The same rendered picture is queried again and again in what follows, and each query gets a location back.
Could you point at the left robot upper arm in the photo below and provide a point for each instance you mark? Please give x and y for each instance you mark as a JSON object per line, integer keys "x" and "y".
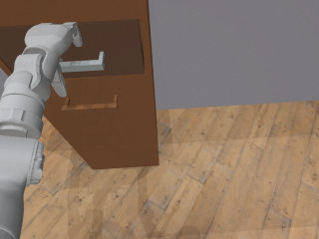
{"x": 21, "y": 164}

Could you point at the drawer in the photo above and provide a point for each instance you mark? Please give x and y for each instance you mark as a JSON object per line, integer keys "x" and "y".
{"x": 120, "y": 40}

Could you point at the handle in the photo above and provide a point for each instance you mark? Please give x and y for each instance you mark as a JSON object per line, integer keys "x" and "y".
{"x": 93, "y": 108}
{"x": 84, "y": 66}

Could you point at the left robot hand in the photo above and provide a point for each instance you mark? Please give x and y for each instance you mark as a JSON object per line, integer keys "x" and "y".
{"x": 58, "y": 38}

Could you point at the left robot forearm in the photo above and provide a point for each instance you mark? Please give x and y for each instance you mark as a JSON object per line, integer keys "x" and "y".
{"x": 23, "y": 101}

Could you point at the cabinet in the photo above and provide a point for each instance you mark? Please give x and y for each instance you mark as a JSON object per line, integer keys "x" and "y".
{"x": 124, "y": 138}

